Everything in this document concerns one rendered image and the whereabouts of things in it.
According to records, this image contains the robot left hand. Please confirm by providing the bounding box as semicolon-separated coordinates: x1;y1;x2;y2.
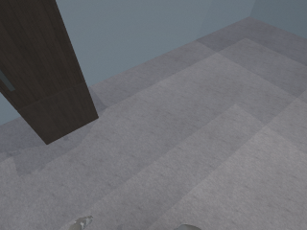
67;216;93;230

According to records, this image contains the handle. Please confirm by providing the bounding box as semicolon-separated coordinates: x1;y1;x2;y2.
0;69;15;92

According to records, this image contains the cupboard door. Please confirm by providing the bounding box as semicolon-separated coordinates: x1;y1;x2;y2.
0;0;83;108

